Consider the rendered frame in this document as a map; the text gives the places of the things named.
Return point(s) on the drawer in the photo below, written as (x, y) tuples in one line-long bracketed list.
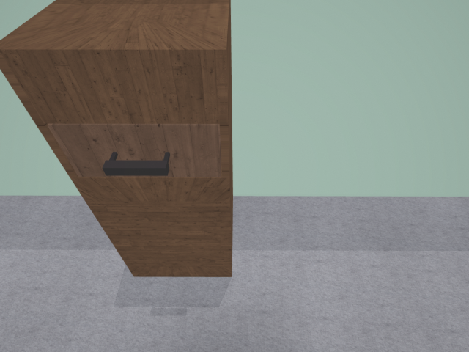
[(195, 149)]

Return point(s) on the cabinet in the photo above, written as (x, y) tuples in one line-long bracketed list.
[(137, 62)]

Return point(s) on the handle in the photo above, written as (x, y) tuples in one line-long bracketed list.
[(136, 168)]

